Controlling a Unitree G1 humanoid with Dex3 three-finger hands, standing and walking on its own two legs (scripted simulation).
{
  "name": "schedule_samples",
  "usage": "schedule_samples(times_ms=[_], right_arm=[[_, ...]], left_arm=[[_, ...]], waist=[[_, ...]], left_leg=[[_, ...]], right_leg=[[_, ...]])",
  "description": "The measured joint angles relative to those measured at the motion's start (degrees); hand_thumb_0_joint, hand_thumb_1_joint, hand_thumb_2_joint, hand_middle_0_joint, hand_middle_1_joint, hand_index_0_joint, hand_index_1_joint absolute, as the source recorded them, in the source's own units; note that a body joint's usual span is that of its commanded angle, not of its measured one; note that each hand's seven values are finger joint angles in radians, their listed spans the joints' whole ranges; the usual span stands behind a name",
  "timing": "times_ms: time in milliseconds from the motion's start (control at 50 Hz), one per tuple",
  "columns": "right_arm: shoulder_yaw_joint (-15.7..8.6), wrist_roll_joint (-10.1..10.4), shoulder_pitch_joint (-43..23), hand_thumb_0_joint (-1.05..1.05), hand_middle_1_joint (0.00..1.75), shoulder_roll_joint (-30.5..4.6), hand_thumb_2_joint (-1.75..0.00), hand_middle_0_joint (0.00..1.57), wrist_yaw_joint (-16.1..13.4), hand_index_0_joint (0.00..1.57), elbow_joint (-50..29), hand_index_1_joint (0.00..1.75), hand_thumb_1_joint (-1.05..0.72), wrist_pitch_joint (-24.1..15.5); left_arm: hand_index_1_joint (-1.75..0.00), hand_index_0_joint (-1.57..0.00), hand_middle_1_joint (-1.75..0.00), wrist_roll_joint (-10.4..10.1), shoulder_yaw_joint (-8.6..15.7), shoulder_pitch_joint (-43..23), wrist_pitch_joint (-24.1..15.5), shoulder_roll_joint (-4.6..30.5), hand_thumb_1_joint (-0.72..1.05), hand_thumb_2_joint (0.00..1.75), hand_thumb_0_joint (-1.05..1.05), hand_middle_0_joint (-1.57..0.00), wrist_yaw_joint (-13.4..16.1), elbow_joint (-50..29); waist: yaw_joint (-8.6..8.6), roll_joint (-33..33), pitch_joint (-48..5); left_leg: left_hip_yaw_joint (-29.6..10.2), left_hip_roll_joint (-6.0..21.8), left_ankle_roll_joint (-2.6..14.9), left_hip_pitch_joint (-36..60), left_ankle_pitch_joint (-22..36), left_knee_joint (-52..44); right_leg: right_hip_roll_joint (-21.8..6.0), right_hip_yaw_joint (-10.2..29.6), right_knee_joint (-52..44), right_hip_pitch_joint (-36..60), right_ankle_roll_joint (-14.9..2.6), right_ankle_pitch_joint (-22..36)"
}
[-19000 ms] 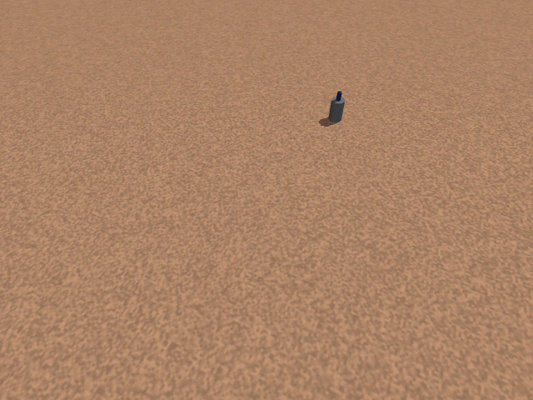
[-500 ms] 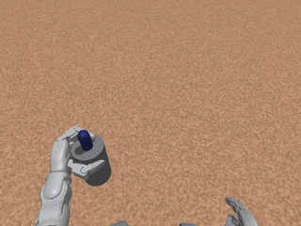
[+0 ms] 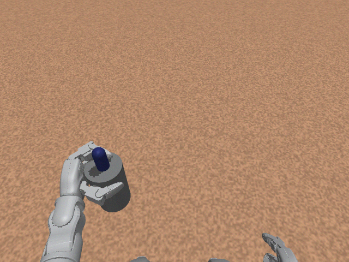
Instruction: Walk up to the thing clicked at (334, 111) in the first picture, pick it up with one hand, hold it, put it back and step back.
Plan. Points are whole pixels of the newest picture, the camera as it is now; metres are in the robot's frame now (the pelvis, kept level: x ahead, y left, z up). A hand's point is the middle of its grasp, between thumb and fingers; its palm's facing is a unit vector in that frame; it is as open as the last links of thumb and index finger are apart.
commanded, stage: hold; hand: left
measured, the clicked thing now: (107, 176) +0.31 +0.16 +0.01
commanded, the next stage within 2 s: crouch in 1.54 s
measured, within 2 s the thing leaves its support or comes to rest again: neither
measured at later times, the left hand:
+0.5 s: hand (102, 172) +0.32 +0.17 +0.03, palm faces +0.04 -1.00 -0.03, open 9.3 cm
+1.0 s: hand (105, 170) +0.32 +0.16 +0.04, palm faces +0.04 -1.00 -0.02, open 9.3 cm
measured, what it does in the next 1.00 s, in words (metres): stands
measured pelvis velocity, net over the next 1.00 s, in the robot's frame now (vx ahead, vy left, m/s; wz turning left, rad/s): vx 0.00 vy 0.00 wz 0.00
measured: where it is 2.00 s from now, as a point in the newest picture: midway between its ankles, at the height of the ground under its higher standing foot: outside the picture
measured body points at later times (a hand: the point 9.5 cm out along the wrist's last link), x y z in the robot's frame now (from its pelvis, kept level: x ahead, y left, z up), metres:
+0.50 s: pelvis +0.00 +0.00 +0.00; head +0.04 +0.00 +0.45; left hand +0.31 +0.22 +0.04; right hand +0.12 -0.25 -0.11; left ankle +0.03 +0.13 -0.70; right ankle +0.00 -0.14 -0.70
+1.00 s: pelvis +0.00 +0.00 +0.00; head +0.04 +0.00 +0.45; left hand +0.31 +0.21 +0.04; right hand +0.12 -0.25 -0.11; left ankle +0.03 +0.13 -0.70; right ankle +0.00 -0.14 -0.70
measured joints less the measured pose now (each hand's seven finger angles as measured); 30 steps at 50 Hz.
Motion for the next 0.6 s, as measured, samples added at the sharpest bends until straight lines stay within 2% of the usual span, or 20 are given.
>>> schedule_samples(times_ms=[160, 480, 600], right_arm=[[0.2, -0.2, -0.2, 0.01, 0.3, 0.1, -0.9, 0.21, -0.6, 0.2, 0.3, 0.3, -0.92, -0.2], [0.1, -0.3, -0.7, 0.01, 0.3, 0.2, -0.9, 0.21, -0.1, 0.2, 0.7, 0.3, -0.92, -0.7], [0.1, -0.3, -0.3, 0.01, 0.3, 0.3, -0.9, 0.21, -0.1, 0.2, 0.7, 0.3, -0.92, -0.6]], left_arm=[[-1.18, -0.9, -1.05, 0.3, 0.8, 0.2, -0.1, 0.2, -0.47, 1.04, 0.0, -0.61, 1.1, 0.2], [-1.18, -0.9, -1.05, 0.3, 0.1, -1.3, -0.7, 0.0, -0.47, 1.04, 0.0, -0.61, 0.0, 2.1], [-1.18, -0.9, -1.05, 0.4, 0.6, -1.3, -0.9, 0.2, -0.47, 1.04, 0.0, -0.61, 0.5, 1.7]], waist=[[-0.07, -0.3, -0.2], [0.03, -0.3, -0.3], [0.05, -0.4, -0.1]], left_leg=[[-0.2, 0.0, -0.1, 0.4, 0.2, -0.2], [-0.1, -0.1, 0.02, 0.0, 0.3, -0.2], [-0.1, 0.0, -0.07, -0.1, 0.1, 0.0]], right_leg=[[0.0, -0.1, 0.0, 0.4, -0.11, 0.0], [-0.1, -0.1, -0.1, 0.0, 0.0, 0.2], [0.0, 0.0, 0.1, -0.1, -0.08, 0.0]])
